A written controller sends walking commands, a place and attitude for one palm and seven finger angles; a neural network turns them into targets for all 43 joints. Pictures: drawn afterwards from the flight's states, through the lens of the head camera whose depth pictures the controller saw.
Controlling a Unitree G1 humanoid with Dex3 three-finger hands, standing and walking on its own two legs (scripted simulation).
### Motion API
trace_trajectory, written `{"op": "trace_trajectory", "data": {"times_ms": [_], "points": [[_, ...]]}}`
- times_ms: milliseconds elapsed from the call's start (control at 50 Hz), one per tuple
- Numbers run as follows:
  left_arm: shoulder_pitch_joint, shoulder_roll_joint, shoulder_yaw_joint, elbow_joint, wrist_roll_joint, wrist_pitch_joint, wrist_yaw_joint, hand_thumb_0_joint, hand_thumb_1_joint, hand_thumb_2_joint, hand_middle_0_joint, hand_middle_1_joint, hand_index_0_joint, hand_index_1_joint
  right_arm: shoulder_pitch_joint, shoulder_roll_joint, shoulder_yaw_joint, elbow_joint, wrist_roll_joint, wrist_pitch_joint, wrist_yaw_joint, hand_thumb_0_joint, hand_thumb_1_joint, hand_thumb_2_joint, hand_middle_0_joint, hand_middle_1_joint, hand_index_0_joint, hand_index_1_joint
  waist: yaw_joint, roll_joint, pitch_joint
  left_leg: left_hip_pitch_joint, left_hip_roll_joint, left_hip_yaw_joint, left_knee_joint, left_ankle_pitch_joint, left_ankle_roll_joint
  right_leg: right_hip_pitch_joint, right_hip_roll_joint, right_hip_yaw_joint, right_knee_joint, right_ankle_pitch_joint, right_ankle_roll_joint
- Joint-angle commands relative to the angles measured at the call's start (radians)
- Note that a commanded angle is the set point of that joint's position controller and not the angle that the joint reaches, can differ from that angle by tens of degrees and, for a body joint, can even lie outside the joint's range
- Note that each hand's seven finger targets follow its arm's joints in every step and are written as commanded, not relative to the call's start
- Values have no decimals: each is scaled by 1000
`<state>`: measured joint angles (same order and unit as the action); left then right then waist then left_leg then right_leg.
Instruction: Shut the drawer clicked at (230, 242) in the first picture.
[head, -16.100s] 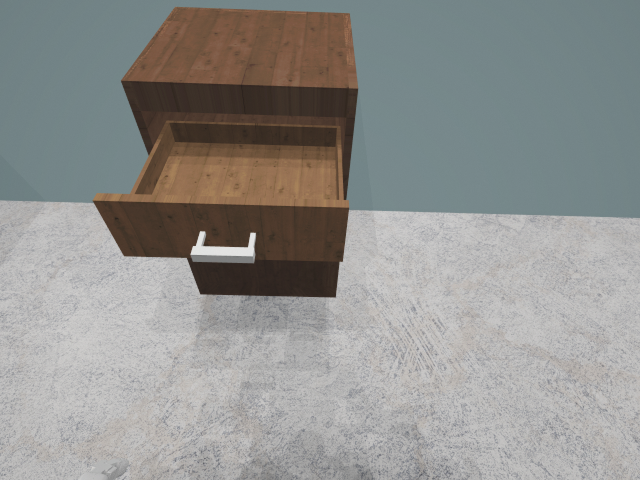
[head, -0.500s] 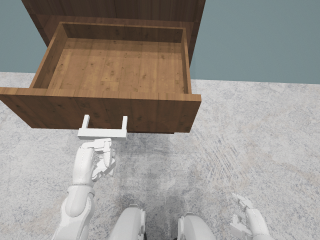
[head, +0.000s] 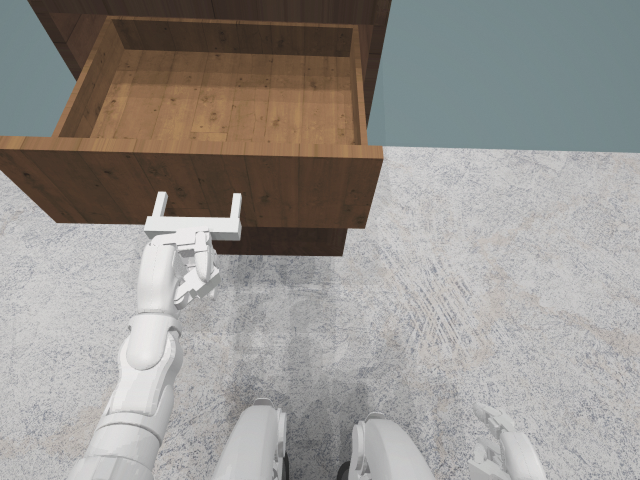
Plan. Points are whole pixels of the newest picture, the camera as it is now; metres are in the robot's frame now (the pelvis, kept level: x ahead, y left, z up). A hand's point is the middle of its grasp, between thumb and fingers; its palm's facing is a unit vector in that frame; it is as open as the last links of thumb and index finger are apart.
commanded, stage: push the drawer shut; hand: left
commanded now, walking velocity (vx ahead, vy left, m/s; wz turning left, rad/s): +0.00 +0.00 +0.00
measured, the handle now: (196, 214) +0.43 +0.18 +0.03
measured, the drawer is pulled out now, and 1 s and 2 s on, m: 0.25 0.13 0.02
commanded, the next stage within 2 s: none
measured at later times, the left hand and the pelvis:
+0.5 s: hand (221, 216) +0.43 +0.15 +0.02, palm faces +0.04 -1.00 -0.04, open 3.2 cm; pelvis +0.00 +0.01 +0.00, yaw -1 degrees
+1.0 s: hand (221, 184) +0.49 +0.15 +0.02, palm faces +0.05 -1.00 -0.03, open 3.1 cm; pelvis +0.00 +0.02 +0.00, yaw -2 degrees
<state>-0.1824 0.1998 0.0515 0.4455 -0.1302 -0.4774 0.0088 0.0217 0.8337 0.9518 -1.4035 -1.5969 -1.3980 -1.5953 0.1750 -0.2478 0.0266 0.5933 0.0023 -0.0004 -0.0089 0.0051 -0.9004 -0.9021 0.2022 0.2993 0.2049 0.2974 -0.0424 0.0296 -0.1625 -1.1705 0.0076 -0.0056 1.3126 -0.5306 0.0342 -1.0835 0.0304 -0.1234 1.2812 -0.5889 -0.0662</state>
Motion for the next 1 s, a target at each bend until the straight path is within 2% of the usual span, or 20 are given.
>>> {"op": "trace_trajectory", "data": {"times_ms": [0, 60, 80, 140, 200, 240, 280, 320, 400, 420, 460, 500, 560, 580, 720, 740, 820, 880, 920, 980], "points": [[-412, 115, 59, -174, -9, -63, 10, 0, 900, 900, -1400, -1600, -1400, -1600, 35, -141, -55, -101, 0, -38, -17, 0, -900, -900, 200, 300, 200, 300, -60, 25, -383, 280, 0, -42, -156, 164, -1, 167, -11, 142, -236, 180, 44], [-488, 116, 62, -134, -11, -66, 13, 0, 900, 900, -1400, -1600, -1400, -1600, 48, -142, -55, -93, 0, -41, -18, 0, -900, -900, 200, 300, 200, 300, -73, 19, -385, 278, 0, -43, -157, 159, 0, 165, -10, 143, -241, 176, 46], [-496, 140, 85, -116, -8, -70, 16, 0, 900, 900, -1400, -1600, -1400, -1600, 58, -148, -57, -89, -1, -41, -18, 0, -900, -900, 200, 300, 200, 300, -71, 13, -393, 284, 1, -49, -159, 168, 0, 160, -8, 135, -231, 183, 44], [-522, 125, 88, -70, -8, -77, 17, 0, 900, 900, -1400, -1600, -1400, -1600, 70, -146, -59, -83, -4, -39, -11, 0, -900, -900, 200, 300, 200, 300, -70, 22, -412, 301, -1, -44, -164, 188, -2, 164, -8, 132, -233, 207, 46], [-585, 172, 131, -14, -3, -86, 19, 0, 900, 900, -1400, -1600, -1400, -1600, 86, -151, -57, -73, -6, -34, -11, 0, -900, -900, 200, 300, 200, 300, -77, 14, -413, 276, -2, -41, -158, 178, -1, 167, -5, 145, -234, 200, 48], [-613, 154, 117, 13, 2, -92, 16, 0, 900, 900, -1400, -1600, -1400, -1600, 94, -148, -58, -69, -6, -32, -8, 0, -900, -900, 200, 300, 200, 300, -80, 38, -412, 288, -2, -41, -163, 183, -3, 156, -6, 140, -233, 205, 46], [-641, 180, 142, 53, 5, -95, 17, 0, 900, 900, -1400, -1600, -1400, -1600, 109, -157, -60, -62, -7, -29, -6, 0, -900, -900, 200, 300, 200, 300, -83, 39, -406, 299, 1, -48, -166, 191, -4, 135, 0, 129, -224, 209, 43], [-667, 187, 158, 84, 7, -98, 18, 0, 900, 900, -1400, -1600, -1400, -1600, 121, -158, -61, -58, -9, -24, -4, 0, -900, -900, 200, 300, 200, 300, -84, 22, -422, 297, 0, -48, -167, 199, -4, 144, 0, 128, -222, 218, 45], [-712, 190, 168, 108, 15, -108, 17, 0, 900, 900, -1400, -1600, -1400, -1600, 149, -162, -66, -48, -14, -15, 3, 0, -900, -900, 200, 300, 200, 300, -87, 64, -473, 368, 6, -60, -170, 270, -11, 112, 4, 111, -200, 273, 42], [-724, 167, 152, 109, 15, -110, 15, 0, 900, 900, -1400, -1600, -1400, -1600, 153, -161, -69, -46, -15, -12, 5, 0, -900, -900, 200, 300, 200, 300, -91, 70, -487, 386, 6, -61, -171, 285, -12, 109, 4, 106, -197, 282, 42], [-739, 172, 162, 131, 14, -110, 17, 0, 900, 900, -1400, -1600, -1400, -1600, 162, -162, -70, -43, -16, -6, 9, 0, -900, -900, 200, 300, 200, 300, -96, 59, -478, 388, 8, -61, -171, 295, -12, 107, 7, 105, -201, 291, 43], [-751, 205, 193, 140, 18, -116, 16, 0, 900, 900, -1400, -1600, -1400, -1600, 175, -164, -71, -44, -19, -2, 12, 0, -900, -900, 200, 300, 200, 300, -87, 61, -495, 390, 7, -63, -171, 313, -12, 119, 10, 105, -193, 304, 41], [-774, 218, 210, 184, 21, -121, 17, 0, 900, 900, -1400, -1600, -1400, -1600, 184, -165, -71, -37, -20, 8, 13, 0, -900, -900, 200, 300, 200, 300, -99, 11, -467, 359, 9, -62, -171, 296, -10, 122, 11, 106, -199, 299, 45], [-789, 220, 207, 199, 25, -124, 16, 0, 900, 900, -1400, -1600, -1400, -1600, 188, -167, -70, -38, -22, 8, 13, 0, -900, -900, 200, 300, 200, 300, -101, 45, -458, 367, 8, -66, -171, 300, -10, 97, 13, 102, -192, 295, 41], [-907, 265, 248, 288, 41, -150, 14, 0, 900, 900, -1400, -1600, -1400, -1600, 208, -170, -66, -20, -30, 25, 15, 0, -900, -900, 200, 300, 200, 300, -117, 70, -453, 370, 10, -72, -164, 279, -12, 54, 15, 98, -187, 258, 41], [-920, 290, 266, 296, 45, -154, 13, 0, 900, 900, -1400, -1600, -1400, -1600, 212, -173, -67, -21, -32, 28, 14, 0, -900, -900, 200, 300, 200, 300, -115, 56, -463, 366, 11, -75, -162, 275, -12, 56, 15, 98, -183, 254, 41], [-979, 273, 249, 305, 51, -163, 4, 0, 900, 900, -1400, -1600, -1400, -1600, 225, -174, -70, -15, -37, 37, 16, 0, -900, -900, 200, 300, 200, 300, -124, 111, -527, 439, 16, -88, -155, 325, -18, 18, 16, 90, -171, 272, 40], [-1026, 302, 268, 373, 50, -154, 3, 0, 900, 900, -1400, -1600, -1400, -1600, 237, -179, -65, -6, -39, 43, 17, 0, -900, -900, 200, 300, 200, 300, -143, 92, -484, 393, 15, -88, -151, 287, -10, 11, 19, 92, -179, 250, 41], [-1063, 304, 263, 377, 59, -157, 2, 0, 900, 900, -1400, -1600, -1400, -1600, 241, -179, -64, -3, -40, 48, 16, 0, -900, -900, 200, 300, 200, 300, -148, 95, -506, 397, 15, -91, -149, 291, -10, 12, 18, 93, -177, 252, 42], [-1100, 359, 301, 397, 63, -161, 4, 0, 900, 900, -1400, -1600, -1400, -1600, 252, -185, -62, -4, -44, 52, 16, 0, -900, -900, 200, 300, 200, 300, -149, 102, -516, 385, 15, -91, -141, 297, -8, 17, 20, 95, -172, 255, 41]]}}
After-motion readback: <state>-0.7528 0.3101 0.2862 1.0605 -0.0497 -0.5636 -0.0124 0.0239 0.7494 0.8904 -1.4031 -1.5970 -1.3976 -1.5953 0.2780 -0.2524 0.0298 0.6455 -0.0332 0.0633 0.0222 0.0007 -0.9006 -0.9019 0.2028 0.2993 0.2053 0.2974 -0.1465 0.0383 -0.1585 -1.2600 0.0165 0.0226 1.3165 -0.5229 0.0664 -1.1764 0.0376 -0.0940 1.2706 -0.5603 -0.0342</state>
